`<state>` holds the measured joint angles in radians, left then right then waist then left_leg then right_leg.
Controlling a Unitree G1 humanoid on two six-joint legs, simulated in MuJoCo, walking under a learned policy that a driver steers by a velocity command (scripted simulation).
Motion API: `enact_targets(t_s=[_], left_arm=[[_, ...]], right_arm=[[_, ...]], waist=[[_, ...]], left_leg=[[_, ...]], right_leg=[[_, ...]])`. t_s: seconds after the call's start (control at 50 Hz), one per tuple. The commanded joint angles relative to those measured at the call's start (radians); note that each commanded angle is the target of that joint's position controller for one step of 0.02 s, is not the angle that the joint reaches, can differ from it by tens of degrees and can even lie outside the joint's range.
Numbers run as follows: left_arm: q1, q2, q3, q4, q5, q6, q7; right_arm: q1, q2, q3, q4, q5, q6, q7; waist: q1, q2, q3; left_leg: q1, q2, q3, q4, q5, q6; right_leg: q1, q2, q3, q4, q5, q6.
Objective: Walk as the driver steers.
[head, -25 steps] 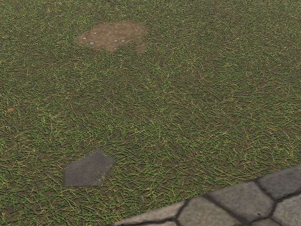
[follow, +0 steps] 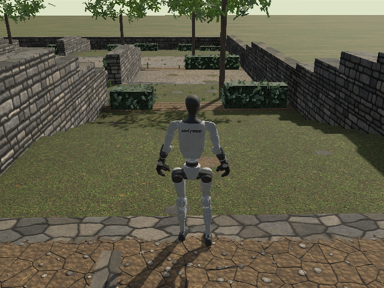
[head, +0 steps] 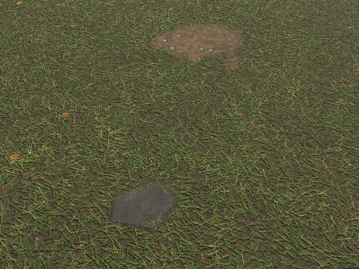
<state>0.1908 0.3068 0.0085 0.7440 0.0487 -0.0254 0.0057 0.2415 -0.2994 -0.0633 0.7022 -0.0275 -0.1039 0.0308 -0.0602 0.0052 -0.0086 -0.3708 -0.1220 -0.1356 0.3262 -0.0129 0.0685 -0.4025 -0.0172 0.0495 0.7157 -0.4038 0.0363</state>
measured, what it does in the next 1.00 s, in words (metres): steps on the spot, turning left: right foot, then left foot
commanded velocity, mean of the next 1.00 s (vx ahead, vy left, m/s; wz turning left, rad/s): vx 0.01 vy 0.00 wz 0.30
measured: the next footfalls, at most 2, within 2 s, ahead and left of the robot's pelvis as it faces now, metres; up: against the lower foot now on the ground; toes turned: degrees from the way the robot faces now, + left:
right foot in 0.08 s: +0.04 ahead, -0.13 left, +0.00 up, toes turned +4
left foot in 0.58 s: +0.00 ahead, +0.12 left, +0.00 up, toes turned +22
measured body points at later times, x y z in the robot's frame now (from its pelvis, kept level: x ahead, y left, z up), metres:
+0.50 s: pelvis +0.01 -0.03 +0.01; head +0.04 -0.02 +0.46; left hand +0.04 +0.30 -0.07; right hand +0.23 -0.22 -0.10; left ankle -0.04 +0.10 -0.71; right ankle +0.00 -0.13 -0.74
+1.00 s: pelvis +0.01 +0.02 -0.01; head +0.03 +0.02 +0.44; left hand +0.01 +0.29 -0.13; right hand +0.25 -0.18 -0.09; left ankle -0.04 +0.10 -0.74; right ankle +0.05 -0.10 -0.73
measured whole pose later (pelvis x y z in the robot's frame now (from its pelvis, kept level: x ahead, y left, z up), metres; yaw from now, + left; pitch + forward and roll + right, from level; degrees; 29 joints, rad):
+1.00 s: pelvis +0.01 +0.02 -0.01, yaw +15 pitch +0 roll +1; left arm 0.30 0.27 0.03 0.78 0.04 -0.07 -0.01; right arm 0.15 -0.26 -0.07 0.67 -0.02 -0.08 0.00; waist 0.04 -0.02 0.05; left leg -0.20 0.01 0.14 0.52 -0.32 0.05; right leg -0.34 -0.06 -0.04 0.69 -0.38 -0.03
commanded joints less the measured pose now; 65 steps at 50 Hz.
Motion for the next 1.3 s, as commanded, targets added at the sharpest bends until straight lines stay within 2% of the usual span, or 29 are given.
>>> enact_targets(t_s=[0.02,0.08,0.1,0.12,0.14,0.2,0.28,0.36,0.44,0.52,0.58,0.62,0.64,0.66,0.7,0.74,0.78,0.82,0.88,0.92,0.98,1.02,1.1,1.12,1.14,1.16,1.18,1.22,1.3], left_arm=[[0.103,0.106,0.028,-0.023,-0.016,-0.014,0.009],[0.139,0.136,0.041,-0.043,-0.038,-0.037,0.008],[0.151,0.228,0.066,-0.057,-0.024,-0.052,0.024],[0.082,0.241,0.075,-0.06,0.019,-0.068,0.022],[0.036,0.196,0.069,-0.082,0.016,-0.074,0.025],[-0.127,0.092,0.036,-0.147,-0.034,-0.091,0.023],[-0.043,0.159,0.064,-0.163,-0.02,-0.08,0.041],[0.146,0.194,0.098,-0.103,-0.02,-0.062,0.038],[0.079,0.206,0.125,-0.123,0.002,-0.06,0.023],[-0.009,0.198,0.131,-0.132,0.009,-0.056,0.028],[-0.021,0.135,0.103,-0.093,-0.005,-0.034,0.013],[0.068,0.02,0.062,-0.139,-0.001,-0.043,0.011],[0.013,0.064,0.066,-0.123,0.015,-0.057,0.006],[-0.018,0.083,0.07,-0.113,0.012,-0.06,0.009],[0.055,0.111,0.081,-0.043,0.013,-0.053,0.004],[0.157,0.072,0.07,0.012,-0.005,-0.043,-0.038],[0.165,0.048,0.06,0.025,-0.023,-0.039,-0.085],[0.138,0.04,0.051,0.0,-0.042,-0.049,-0.103],[0.065,0.096,0.055,-0.051,-0.035,-0.075,-0.05],[-0.015,0.105,0.046,-0.077,-0.021,-0.078,-0.011],[0.011,0.069,0.041,-0.071,0.002,-0.071,-0.003],[0.046,0.051,0.039,-0.055,0.006,-0.062,-0.021],[0.04,0.055,0.056,-0.068,-0.031,-0.075,-0.077],[0.049,0.111,0.074,-0.083,-0.028,-0.079,-0.072],[0.124,0.24,0.105,-0.097,-0.045,-0.08,-0.057],[0.224,0.242,0.12,-0.065,-0.015,-0.094,-0.049],[0.228,0.217,0.122,-0.037,-0.001,-0.112,-0.043],[0.132,0.13,0.094,-0.062,-0.022,-0.107,-0.045],[0.033,0.146,0.094,-0.124,-0.015,-0.087,-0.045]], right_arm=[[-0.049,-0.146,-0.035,-0.107,0.006,-0.004,0.001],[-0.015,-0.088,-0.006,-0.092,-0.011,0.018,0.003],[-0.043,-0.035,0.012,-0.157,-0.021,0.021,0.003],[-0.035,-0.05,0.017,-0.139,-0.069,0.019,0.007],[-0.018,-0.097,0.002,-0.093,-0.062,0.029,-0.002],[0.034,-0.131,-0.024,-0.051,-0.067,0.036,-0.014],[-0.033,-0.07,0.001,-0.068,-0.019,0.037,0.034],[-0.098,-0.045,0.011,-0.085,-0.021,0.056,0.043],[-0.062,-0.075,0.005,-0.067,-0.034,0.063,0.046],[-0.066,-0.092,-0.011,-0.05,-0.011,0.051,0.051],[-0.043,-0.108,-0.031,-0.051,0.022,0.028,0.051],[0.059,-0.266,-0.075,-0.09,0.025,0.012,0.017],[0.105,-0.238,-0.082,-0.06,-0.006,-0.012,-0.002],[0.087,-0.218,-0.083,-0.046,-0.008,-0.025,-0.009],[-0.049,-0.088,-0.035,-0.077,0.038,-0.02,0.004],[-0.168,-0.075,-0.02,-0.119,0.041,-0.008,0.027],[-0.235,-0.103,-0.024,-0.15,0.028,0.004,0.04],[-0.187,-0.143,-0.033,-0.13,0.027,0.024,0.045],[-0.013,-0.171,-0.059,-0.072,0.032,0.036,0.036],[0.065,-0.165,-0.07,-0.06,0.029,0.027,-0.004],[-0.019,-0.13,-0.061,-0.07,-0.003,0.011,-0.055],[-0.121,-0.136,-0.063,-0.084,-0.009,0.004,-0.074],[-0.167,-0.135,-0.061,-0.065,-0.02,0.025,-0.076],[-0.095,-0.084,-0.052,-0.06,-0.019,0.03,-0.077],[-0.071,-0.025,-0.03,-0.121,-0.014,0.022,-0.081],[-0.135,-0.075,-0.036,-0.12,-0.028,0.017,-0.072],[-0.171,-0.082,-0.037,-0.113,-0.022,0.023,-0.07],[-0.115,-0.142,-0.06,-0.079,-0.045,0.025,-0.091],[-0.035,-0.104,-0.041,-0.03,-0.026,0.051,-0.074]], waist=[[0.052,0.073,-0.116],[0.077,0.052,-0.139],[0.076,-0.14,-0.134],[0.065,-0.124,-0.041],[0.056,-0.037,-0.061],[0.003,-0.116,-0.06],[0.083,-0.064,-0.047],[0.16,-0.083,-0.033],[0.126,-0.123,-0.039],[0.086,-0.117,-0.05],[0.047,-0.073,-0.095],[0.038,0.188,-0.236],[-0.001,0.085,-0.131],[0.005,0.121,-0.086],[0.079,0.107,-0.072],[0.157,0.092,-0.063],[0.156,0.069,-0.057],[0.126,0.032,-0.042],[0.035,0.062,-0.013],[-0.028,0.066,0.013],[0.009,0.133,0.041],[0.064,0.08,0.049],[0.081,0.043,0.006],[0.06,-0.051,-0.047],[0.068,-0.236,-0.166],[0.143,-0.136,-0.113],[0.14,-0.106,-0.055],[0.077,-0.101,-0.059],[0.016,-0.087,-0.051]], left_leg=[[0.06,0.296,-0.352,-0.077,-0.223,0.213],[-0.013,0.222,-0.349,0.014,-0.284,0.134],[-0.266,0.056,-0.169,0.163,-0.441,0.013],[-0.426,0.022,-0.06,0.37,-0.506,-0.092],[-0.369,0.108,-0.043,0.537,-0.45,-0.112],[-0.258,0.08,0.066,0.849,-0.342,-0.156],[-0.259,0.136,0.142,0.857,-0.278,-0.188],[-0.313,0.206,0.168,0.539,-0.304,-0.188],[-0.142,0.198,0.204,0.373,-0.346,-0.116],[-0.012,0.175,0.18,0.216,-0.258,-0.058],[0.266,0.127,0.183,-0.002,0.093,0.041],[0.606,0.506,-0.265,0.021,0.667,0.37],[0.557,0.509,-0.252,0.0,0.508,0.349],[0.493,0.458,-0.17,-0.021,0.389,0.29],[0.357,0.392,-0.046,-0.021,0.395,0.188],[0.149,0.332,0.065,-0.012,0.44,0.126],[0.075,0.294,0.123,0.033,0.371,0.095],[0.103,0.327,0.09,0.088,0.219,0.12],[0.269,0.424,-0.056,0.07,-0.038,0.211],[0.356,0.448,-0.088,0.022,-0.163,0.235],[0.338,0.53,-0.105,-0.075,-0.107,0.269],[0.273,0.48,-0.005,-0.1,-0.135,0.199],[0.209,0.383,0.155,0.006,-0.279,0.084],[0.179,0.313,0.25,0.128,-0.362,0.013],[0.019,0.139,0.334,0.365,-0.522,-0.102],[-0.153,0.113,0.152,0.5,-0.692,-0.123],[-0.208,0.157,0.082,0.619,-0.658,-0.115],[-0.187,0.17,0.06,0.727,-0.603,-0.114],[-0.068,0.151,0.088,0.673,-0.376,-0.146]], right_leg=[[0.135,0.027,-0.028,-0.165,0.086,-0.034],[0.294,-0.036,0.016,-0.385,0.248,-0.185],[0.413,-0.284,0.342,-0.464,0.364,-0.455],[0.413,-0.484,0.517,-0.579,0.469,-0.57],[0.381,-0.433,0.391,-0.582,0.431,-0.469],[0.256,-0.236,0.098,-0.547,0.514,-0.306],[0.33,-0.197,-0.066,-0.519,0.647,-0.313],[0.558,-0.292,-0.053,-0.481,0.759,-0.342],[0.492,-0.338,-0.077,-0.485,0.781,-0.341],[0.444,-0.334,-0.092,-0.469,0.617,-0.279],[0.281,-0.26,-0.142,-0.367,0.378,-0.178],[-0.059,-0.032,-0.232,-0.028,-0.204,0.001],[-0.182,-0.043,-0.096,0.079,-0.291,0.01],[-0.218,-0.064,-0.071,0.159,-0.254,0.014],[-0.139,-0.089,-0.046,0.216,-0.167,0.037],[0.045,-0.092,-0.067,0.216,0.006,0.057],[0.128,-0.091,-0.093,0.108,0.1,0.069],[0.142,-0.092,-0.099,-0.03,0.195,0.061],[-0.016,-0.089,-0.078,-0.095,0.282,-0.004],[-0.131,-0.079,-0.061,-0.095,0.259,-0.074],[-0.14,-0.062,-0.061,0.029,-0.054,-0.086],[-0.025,-0.06,-0.073,-0.039,-0.017,-0.099],[0.212,0.034,-0.112,-0.295,0.366,-0.164],[0.311,-0.048,-0.004,-0.327,0.634,-0.24],[0.518,-0.299,0.392,-0.391,0.882,-0.467],[0.59,-0.353,0.48,-0.431,0.808,-0.486],[0.547,-0.307,0.372,-0.425,0.75,-0.412],[0.459,-0.271,0.29,-0.434,0.792,-0.376],[0.298,-0.186,0.212,-0.496,0.7,-0.339]])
